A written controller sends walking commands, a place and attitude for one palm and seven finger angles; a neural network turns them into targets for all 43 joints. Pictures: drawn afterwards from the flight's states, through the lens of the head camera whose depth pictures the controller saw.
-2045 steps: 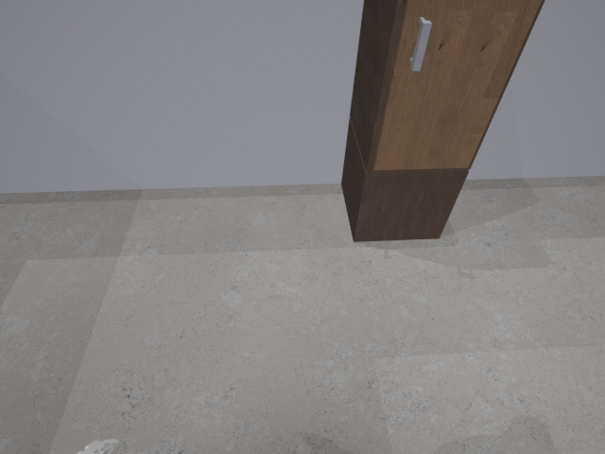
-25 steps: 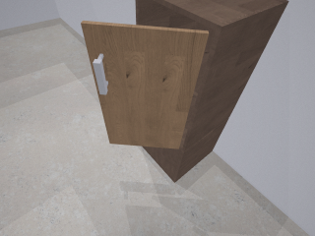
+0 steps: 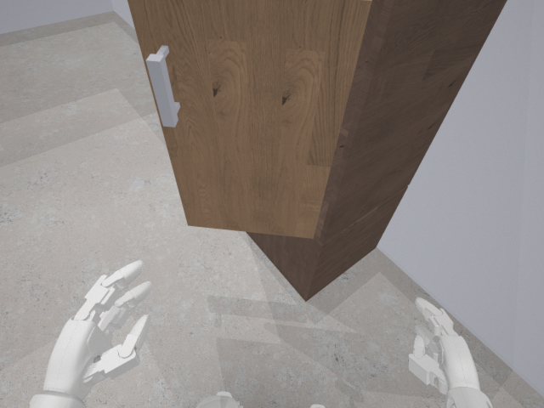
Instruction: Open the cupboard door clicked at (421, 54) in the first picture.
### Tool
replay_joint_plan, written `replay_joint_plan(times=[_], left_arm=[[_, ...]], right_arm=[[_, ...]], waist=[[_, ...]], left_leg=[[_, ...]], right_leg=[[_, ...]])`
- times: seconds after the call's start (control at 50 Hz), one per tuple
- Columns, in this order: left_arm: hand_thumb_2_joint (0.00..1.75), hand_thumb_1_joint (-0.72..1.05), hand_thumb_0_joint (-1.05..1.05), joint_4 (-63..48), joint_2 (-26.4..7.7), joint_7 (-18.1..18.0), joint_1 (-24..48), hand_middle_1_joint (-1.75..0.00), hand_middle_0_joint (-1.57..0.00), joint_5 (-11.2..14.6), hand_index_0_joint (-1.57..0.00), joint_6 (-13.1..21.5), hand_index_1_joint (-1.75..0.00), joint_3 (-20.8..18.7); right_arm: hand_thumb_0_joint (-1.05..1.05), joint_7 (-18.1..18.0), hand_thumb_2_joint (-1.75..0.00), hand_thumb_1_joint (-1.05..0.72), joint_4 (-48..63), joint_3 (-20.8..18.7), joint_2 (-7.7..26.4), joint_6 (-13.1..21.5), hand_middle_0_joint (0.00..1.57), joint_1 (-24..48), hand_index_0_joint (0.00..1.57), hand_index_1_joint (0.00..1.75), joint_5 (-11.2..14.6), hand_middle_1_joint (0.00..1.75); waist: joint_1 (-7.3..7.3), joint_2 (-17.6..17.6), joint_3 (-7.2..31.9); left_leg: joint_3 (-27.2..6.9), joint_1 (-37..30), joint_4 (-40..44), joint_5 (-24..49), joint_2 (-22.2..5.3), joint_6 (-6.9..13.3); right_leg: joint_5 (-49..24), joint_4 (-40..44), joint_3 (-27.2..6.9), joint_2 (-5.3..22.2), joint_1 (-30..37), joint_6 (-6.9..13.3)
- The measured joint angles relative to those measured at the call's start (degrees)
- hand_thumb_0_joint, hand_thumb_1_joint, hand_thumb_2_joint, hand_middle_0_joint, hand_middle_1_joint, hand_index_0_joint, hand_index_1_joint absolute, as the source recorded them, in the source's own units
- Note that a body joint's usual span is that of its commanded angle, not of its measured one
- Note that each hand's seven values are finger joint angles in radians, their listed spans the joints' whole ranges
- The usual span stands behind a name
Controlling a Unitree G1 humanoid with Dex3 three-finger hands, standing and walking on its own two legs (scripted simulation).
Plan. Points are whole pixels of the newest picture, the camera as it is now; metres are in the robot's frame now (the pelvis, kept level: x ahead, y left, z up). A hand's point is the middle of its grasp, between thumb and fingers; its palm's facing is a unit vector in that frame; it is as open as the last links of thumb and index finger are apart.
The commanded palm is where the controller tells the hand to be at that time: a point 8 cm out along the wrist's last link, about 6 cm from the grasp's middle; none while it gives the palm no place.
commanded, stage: raise the hand with hooked fingers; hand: left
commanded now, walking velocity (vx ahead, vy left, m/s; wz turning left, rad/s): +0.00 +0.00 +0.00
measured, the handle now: (167, 87) +0.58 +0.22 +0.16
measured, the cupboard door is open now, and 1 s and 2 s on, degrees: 47 47 47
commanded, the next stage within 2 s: move the hooked fingers beside the handle in 1.74 s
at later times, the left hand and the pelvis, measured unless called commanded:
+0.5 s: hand (90, 299) +0.23 +0.24 +0.09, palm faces +0.00 -1.00 -0.05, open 11.2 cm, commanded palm +0.20 +0.29 +0.10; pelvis +0.00 +0.00 +0.02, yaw +0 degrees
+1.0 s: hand (38, 239) +0.27 +0.29 +0.15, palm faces +0.02 -1.00 -0.06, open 13.8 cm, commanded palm +0.24 +0.34 +0.16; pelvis +0.01 +0.03 +0.05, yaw +1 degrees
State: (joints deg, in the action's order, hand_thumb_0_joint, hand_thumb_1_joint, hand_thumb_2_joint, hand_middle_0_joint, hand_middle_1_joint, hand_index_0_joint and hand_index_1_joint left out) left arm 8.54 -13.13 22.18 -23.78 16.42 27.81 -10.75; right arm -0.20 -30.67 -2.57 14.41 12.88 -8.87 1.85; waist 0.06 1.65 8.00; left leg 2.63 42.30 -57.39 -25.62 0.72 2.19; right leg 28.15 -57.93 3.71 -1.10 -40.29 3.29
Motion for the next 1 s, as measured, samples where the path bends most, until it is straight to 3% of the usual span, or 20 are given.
replay_joint_plan(times=[0.08, 0.18, 0.22, 0.3, 0.36, 0.42, 0.52, 0.68, 1.0], left_arm=[[0.77, 0.59, 0.01, -3.0, -0.6, -1.0, -3.5, -0.5, -0.23, 1.7, -0.23, -3.1, -0.5, -2.5], [0.72, 0.47, 0.01, -6.6, -2.3, -0.6, -1.5, -0.58, -0.24, 2.4, -0.23, -1.4, -0.57, -4.2], [0.7, 0.42, 0.01, -5.6, -3.5, 1.6, 1.5, -0.61, -0.24, 3.0, -0.23, -2.2, -0.6, -4.6], [0.66, 0.33, 0.01, -2.2, -6.0, 4.7, 6.2, -0.67, -0.25, 4.3, -0.24, -7.7, -0.66, -6.1], [0.63, 0.26, 0.01, -1.1, -6.7, 4.7, 7.0, -0.71, -0.25, 5.4, -0.25, -10.5, -0.71, -7.6], [0.6, 0.19, 0.0, -1.1, -6.3, 3.8, 6.7, -0.76, -0.26, 6.1, -0.25, -10.7, -0.75, -8.7], [0.55, 0.08, 0.0, -1.1, -5.8, 3.0, 7.3, -0.83, -0.26, 5.7, -0.26, -10.1, -0.83, -8.3], [0.47, -0.11, 0.0, -1.0, -6.8, 1.5, 11.1, -0.95, -0.28, 4.0, -0.27, -12.2, -0.95, -7.4], [0.33, -0.44, -0.01, 1.7, -10.2, 2.9, 21.4, -1.16, -0.3, 2.7, -0.3, -21.9, -1.16, -9.5]], right_arm=[[0.01, -1.9, -0.9, -0.91, 2.4, 0.0, 0.7, -0.3, 0.2, -0.4, 0.2, 0.3, 0.3, 0.29], [0.01, -3.4, -0.9, -0.91, 0.3, 2.1, 0.2, 0.4, 0.2, -1.6, 0.2, 0.3, 0.2, 0.29], [0.01, -3.7, -0.9, -0.91, -1.1, 3.3, -0.3, 0.3, 0.2, -1.8, 0.2, 0.3, 0.5, 0.29], [0.01, -3.9, -0.9, -0.9, -2.5, 4.9, -1.2, -0.3, 0.2, -3.2, 0.2, 0.3, 1.0, 0.3], [0.01, -3.8, -0.9, -0.9, -2.7, 5.1, -1.5, -0.3, 0.2, -5.2, 0.2, 0.3, 1.0, 0.3], [0.01, -3.6, -0.9, -0.9, -2.8, 4.6, -0.9, 0.2, 0.2, -7.2, 0.2, 0.3, 1.0, 0.3], [0.01, -3.7, -0.9, -0.9, -3.2, 3.6, 1.0, 1.1, 0.2, -8.8, 0.2, 0.3, 1.2, 0.3], [0.01, -4.5, -0.9, -0.9, -3.0, 3.8, 1.8, 2.1, 0.2, -7.8, 0.2, 0.3, 1.5, 0.3], [0.01, -4.8, -0.9, -0.9, -1.7, 7.0, -0.2, 1.0, 0.2, -5.0, 0.2, 0.3, 1.6, 0.3]], waist=[[-1.58, -0.5, -0.4], [-2.38, -1.6, -1.2], [-2.17, -2.0, -1.6], [-0.97, -2.8, -2.3], [-0.03, -3.1, -2.2], [0.51, -3.2, -2.0], [0.43, -3.4, -2.6], [0.0, -2.7, -4.0], [-1.92, -3.2, -4.9]], left_leg=[[-2.1, 2.2, -3.5, -1.6, -0.9, -0.9], [-4.7, 2.6, -4.0, -1.5, -1.3, -1.8], [-5.1, 2.4, -3.4, -1.0, -1.5, -2.0], [-4.5, 0.2, -0.3, 0.3, -1.7, -2.1], [-3.3, -2.2, 2.8, 1.5, -1.7, -1.7], [-2.3, -4.2, 5.5, 2.4, -1.5, -1.3], [-1.5, -6.1, 7.6, 3.3, -1.0, -0.4], [-1.3, -9.7, 10.1, 4.1, -0.2, 0.7], [-1.5, -17.7, 17.1, 6.7, 1.3, 1.8]], right_leg=[[1.4, -1.8, 2.1, -0.9, -1.0, 0.9], [1.0, -0.3, 4.6, -1.6, 0.1, 1.4], [0.5, 0.6, 4.9, -1.8, 0.5, 1.4], [-1.1, 3.4, 4.2, -2.0, 2.3, 1.1], [-2.4, 6.0, 2.9, -2.0, 4.1, 0.7], [-3.5, 8.2, 1.9, -1.9, 5.6, 0.3], [-4.5, 10.4, 1.1, -1.4, 7.5, -0.3], [-5.7, 13.5, 0.8, -0.8, 11.4, -1.2], [-8.5, 21.1, 0.7, 0.3, 19.9, -2.5]])
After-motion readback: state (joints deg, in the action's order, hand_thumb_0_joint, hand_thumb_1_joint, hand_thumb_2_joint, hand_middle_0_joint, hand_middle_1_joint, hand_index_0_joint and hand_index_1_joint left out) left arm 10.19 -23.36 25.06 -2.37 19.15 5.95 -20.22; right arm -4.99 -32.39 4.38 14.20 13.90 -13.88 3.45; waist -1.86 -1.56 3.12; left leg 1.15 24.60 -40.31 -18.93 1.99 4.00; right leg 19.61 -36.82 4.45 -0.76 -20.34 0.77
